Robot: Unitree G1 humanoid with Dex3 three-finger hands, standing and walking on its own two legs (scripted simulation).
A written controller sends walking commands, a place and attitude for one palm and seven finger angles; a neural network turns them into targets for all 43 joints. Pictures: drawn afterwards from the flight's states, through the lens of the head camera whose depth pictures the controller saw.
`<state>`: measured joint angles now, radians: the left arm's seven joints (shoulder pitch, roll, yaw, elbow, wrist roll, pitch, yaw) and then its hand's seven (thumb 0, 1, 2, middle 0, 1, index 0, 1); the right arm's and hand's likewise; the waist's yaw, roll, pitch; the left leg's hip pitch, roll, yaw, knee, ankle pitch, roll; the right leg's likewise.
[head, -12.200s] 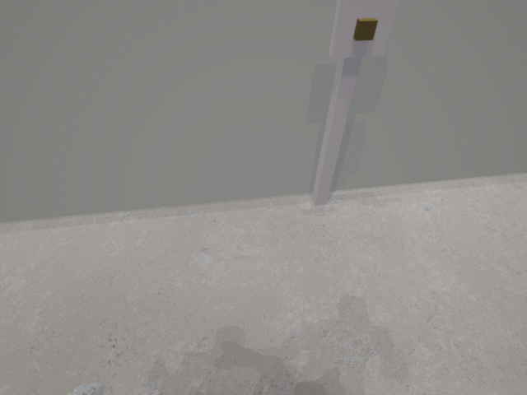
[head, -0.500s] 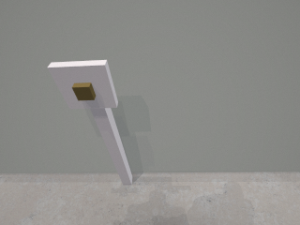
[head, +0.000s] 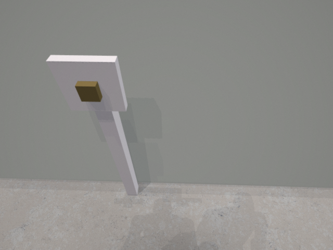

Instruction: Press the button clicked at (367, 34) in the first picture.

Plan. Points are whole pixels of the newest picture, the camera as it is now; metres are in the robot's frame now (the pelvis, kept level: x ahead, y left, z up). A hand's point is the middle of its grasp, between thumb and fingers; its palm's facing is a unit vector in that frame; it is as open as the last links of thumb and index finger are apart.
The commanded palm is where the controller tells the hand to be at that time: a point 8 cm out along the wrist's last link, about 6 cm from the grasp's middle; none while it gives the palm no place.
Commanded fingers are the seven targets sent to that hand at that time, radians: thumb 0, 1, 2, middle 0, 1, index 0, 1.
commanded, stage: look again from close up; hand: left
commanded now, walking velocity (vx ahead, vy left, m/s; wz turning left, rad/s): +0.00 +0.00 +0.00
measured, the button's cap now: (89, 90) +0.50 +0.25 +0.10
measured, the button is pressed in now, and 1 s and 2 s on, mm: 0 0 0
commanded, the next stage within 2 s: raise the hand and make a fist in 0.44 s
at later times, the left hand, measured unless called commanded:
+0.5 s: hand out of the picture +0.00 +0.18 -0.18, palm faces +0.03 -0.99 -0.17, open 7.4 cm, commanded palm none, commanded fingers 0.00 0.90 0.90 -0.20 -0.30 -0.20 -0.30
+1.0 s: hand (93, 243) +0.15 +0.18 -0.04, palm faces +0.05 -1.00 +0.01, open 5.1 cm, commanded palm +0.13 +0.25 -0.02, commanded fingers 0.00 0.90 0.90 -0.86 -1.02 -0.86 -1.02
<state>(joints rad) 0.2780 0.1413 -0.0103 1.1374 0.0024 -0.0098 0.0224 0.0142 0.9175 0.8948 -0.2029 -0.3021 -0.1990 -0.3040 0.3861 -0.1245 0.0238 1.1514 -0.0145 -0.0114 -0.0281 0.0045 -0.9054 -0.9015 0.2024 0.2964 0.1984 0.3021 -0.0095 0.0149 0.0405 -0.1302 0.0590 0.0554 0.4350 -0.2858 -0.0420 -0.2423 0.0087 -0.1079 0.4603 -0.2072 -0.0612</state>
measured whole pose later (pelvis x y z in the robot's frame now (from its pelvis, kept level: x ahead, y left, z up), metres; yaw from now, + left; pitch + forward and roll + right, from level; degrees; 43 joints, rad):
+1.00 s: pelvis -0.01 +0.03 -0.07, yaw +1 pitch +10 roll +1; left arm 0.58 0.13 0.02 -0.04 -0.16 -0.44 -0.18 0.02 0.90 0.89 -0.60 -0.74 -0.60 -0.74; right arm 0.12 -0.27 -0.07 0.41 0.02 -0.19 0.00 0.01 -0.90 -0.90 0.20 0.30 0.20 0.30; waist 0.04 -0.04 -0.12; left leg -0.66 0.03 0.05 1.04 -0.55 0.00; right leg -0.76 -0.06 -0.09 1.03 -0.44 -0.03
